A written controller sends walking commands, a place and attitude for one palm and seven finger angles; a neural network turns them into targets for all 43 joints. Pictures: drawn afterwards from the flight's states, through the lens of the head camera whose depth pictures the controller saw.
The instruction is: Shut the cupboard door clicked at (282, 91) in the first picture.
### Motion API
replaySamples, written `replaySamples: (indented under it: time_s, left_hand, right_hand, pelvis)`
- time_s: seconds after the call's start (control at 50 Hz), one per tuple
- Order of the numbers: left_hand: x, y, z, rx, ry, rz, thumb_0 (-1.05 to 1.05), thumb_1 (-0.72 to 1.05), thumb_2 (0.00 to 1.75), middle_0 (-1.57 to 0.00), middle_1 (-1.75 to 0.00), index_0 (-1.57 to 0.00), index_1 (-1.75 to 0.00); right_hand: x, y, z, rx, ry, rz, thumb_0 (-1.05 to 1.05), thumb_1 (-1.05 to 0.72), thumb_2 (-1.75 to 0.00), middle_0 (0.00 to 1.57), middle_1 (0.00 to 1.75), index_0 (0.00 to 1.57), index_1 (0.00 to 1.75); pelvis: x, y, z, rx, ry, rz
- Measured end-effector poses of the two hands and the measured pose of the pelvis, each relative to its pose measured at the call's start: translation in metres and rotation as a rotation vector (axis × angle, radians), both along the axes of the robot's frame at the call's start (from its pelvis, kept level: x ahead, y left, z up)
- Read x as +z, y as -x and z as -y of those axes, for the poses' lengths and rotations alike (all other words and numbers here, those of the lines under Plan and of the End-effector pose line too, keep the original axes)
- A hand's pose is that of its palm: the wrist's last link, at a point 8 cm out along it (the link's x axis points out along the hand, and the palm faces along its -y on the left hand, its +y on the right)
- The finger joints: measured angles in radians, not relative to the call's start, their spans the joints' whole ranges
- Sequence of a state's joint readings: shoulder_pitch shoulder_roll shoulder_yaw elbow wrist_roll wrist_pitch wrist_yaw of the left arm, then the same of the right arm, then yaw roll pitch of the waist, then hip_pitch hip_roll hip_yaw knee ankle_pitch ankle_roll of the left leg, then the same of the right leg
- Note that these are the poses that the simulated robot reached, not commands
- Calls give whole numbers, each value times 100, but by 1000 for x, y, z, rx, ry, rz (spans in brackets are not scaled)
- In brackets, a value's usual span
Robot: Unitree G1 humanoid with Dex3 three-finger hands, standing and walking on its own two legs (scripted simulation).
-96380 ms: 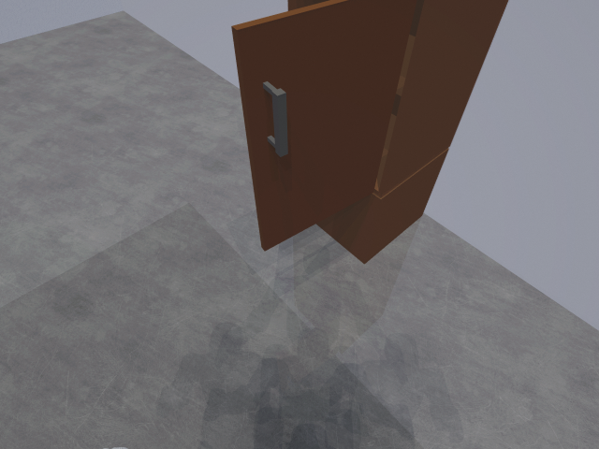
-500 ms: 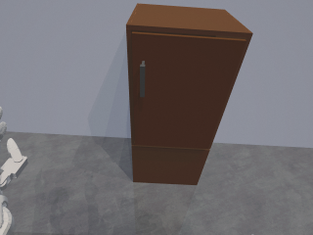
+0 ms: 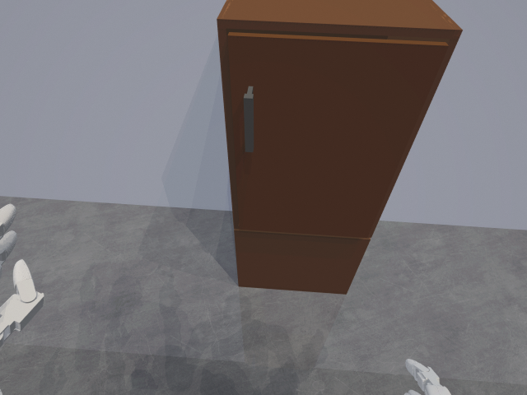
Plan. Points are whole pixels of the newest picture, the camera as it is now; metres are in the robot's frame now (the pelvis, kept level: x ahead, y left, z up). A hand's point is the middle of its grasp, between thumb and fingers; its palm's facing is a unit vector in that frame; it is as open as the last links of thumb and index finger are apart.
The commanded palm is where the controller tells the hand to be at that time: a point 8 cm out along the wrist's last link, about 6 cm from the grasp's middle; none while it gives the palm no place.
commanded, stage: stop stepping back and stand still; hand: left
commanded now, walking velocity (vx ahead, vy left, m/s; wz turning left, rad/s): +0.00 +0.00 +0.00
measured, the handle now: (249, 119) +0.64 +0.08 +0.09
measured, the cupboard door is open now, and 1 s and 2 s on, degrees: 0 0 0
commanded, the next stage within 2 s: let the arm hang, fingers relaxed in 0.66 s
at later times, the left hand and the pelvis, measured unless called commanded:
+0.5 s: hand (13, 315) +0.17 +0.28 +0.14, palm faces +0.41 -0.81 -0.41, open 7.4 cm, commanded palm +0.11 +0.32 +0.19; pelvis -0.03 +0.02 +0.01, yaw +0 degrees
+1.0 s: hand out of the picture +0.06 +0.23 -0.13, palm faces -0.01 -0.96 -0.27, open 7.4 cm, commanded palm none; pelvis -0.05 +0.03 +0.00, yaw +1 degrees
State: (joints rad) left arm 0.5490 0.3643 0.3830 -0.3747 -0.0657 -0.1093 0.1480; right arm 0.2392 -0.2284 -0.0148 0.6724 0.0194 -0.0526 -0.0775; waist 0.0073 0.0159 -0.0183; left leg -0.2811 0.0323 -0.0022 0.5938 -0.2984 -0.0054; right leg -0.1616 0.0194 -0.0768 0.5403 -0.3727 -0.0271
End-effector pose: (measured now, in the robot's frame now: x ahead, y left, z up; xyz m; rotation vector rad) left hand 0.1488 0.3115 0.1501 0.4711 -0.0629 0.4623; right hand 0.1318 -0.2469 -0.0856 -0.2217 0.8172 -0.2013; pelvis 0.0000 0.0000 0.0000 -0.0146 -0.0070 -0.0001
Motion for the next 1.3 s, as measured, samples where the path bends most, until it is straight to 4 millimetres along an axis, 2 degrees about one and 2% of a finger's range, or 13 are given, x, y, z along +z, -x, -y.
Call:
replaySamples:
  time_s: [0.06, 0.14, 0.24, 0.38, 0.48, 0.66, 0.76, 0.8, 0.88, 0.96, 1.04, 1.14, 1.3]
  left_hand:
    - [2, -5, 11, -38, 42, 63, 2, 89, 89, -21, -30, -20, -30]
    - [36, -11, 23, -144, -45, 177, 2, 89, 89, -21, -30, -21, -30]
    - [65, -8, 16, -192, -183, 198, 2, 89, 89, -22, -30, -21, -31]
    - [33, 12, -12, -83, -107, 25, 1, 89, 89, -21, -30, -21, -31]
    - [12, 24, -9, -48, -8, 10, 2, 89, 89, -21, -30, -21, -30]
    - [45, 22, -7, -104, -95, 148, 2, 89, 89, -21, -30, -21, -31]
    - [41, 21, -16, -91, -100, 109, 2, 89, 89, -21, -30, -21, -31]
    - [12, 13, -21, -103, -83, -8, 1, 89, 89, -21, -30, -20, -30]
    - [-106, 14, -23, -65, 107, -493, 1, 90, 90, -20, -30, -19, -30]
    - [-212, 65, 10, -49, 309, -912, 1, 91, 89, -20, -30, -19, -30]
    - [-279, 131, 58, -39, 515, -1190, 2, 91, 89, -20, -30, -19, -30]
    - [-303, 201, 72, 69, 636, -1375, 1, 98, 89, -21, -30, -20, -30]
    - [-286, 262, 64, 193, 647, -1520, 1, 94, 89, -21, -30, -20, -30]
  right_hand:
    - [13, 0, 0, 17, 42, 14, 2, -90, -90, 20, 30, 20, 30]
    - [27, -6, -6, 30, 39, 80, 2, -90, -90, 20, 30, 20, 30]
    - [29, -6, -17, 2, -20, 126, 1, -90, -90, 20, 30, 20, 30]
    - [15, 13, -30, -10, -57, 70, 1, -90, -90, 20, 30, 20, 30]
    - [11, 27, -36, 35, -27, 7, 1, -90, -90, 20, 30, 20, 30]
    - [20, 22, -41, 50, -18, 54, 2, -90, -90, 20, 30, 20, 30]
    - [23, 15, -42, 34, -32, 88, 1, -90, -90, 20, 30, 20, 30]
    - [15, 12, -40, 83, -47, 81, 1, -90, -90, 20, 30, 20, 30]
    - [-12, 17, -28, 123, -50, -20, 1, -90, -90, 20, 30, 20, 30]
    - [-24, 44, -18, 86, -35, -130, 1, -90, -90, 20, 30, 20, 30]
    - [-27, 88, -13, 50, -3, -296, 1, -91, -90, 20, 30, 20, 30]
    - [-27, 141, -16, 13, 13, -499, 1, -91, -90, 20, 30, 20, 30]
    - [-43, 175, -40, -24, -66, -600, 1, -91, -90, 20, 30, 20, 30]
  pelvis:
    - [3, 3, 0, -11, -12, 8]
    - [6, 11, -2, -12, 2, 1]
    - [8, 17, -7, -21, 12, -15]
    - [11, 22, -16, -21, 9, -18]
    - [12, 28, -19, -4, 8, -11]
    - [12, 33, -21, 1, 13, -4]
    - [13, 31, -24, -6, 14, -11]
    - [10, 34, -27, 8, 14, -23]
    - [3, 42, -33, 14, 6, -27]
    - [1, 45, -30, 13, -5, -19]
    - [0, 45, -24, 22, -8, -3]
    - [4, 45, -18, 38, 7, 3]
    - [9, 44, -24, 34, 11, 10]
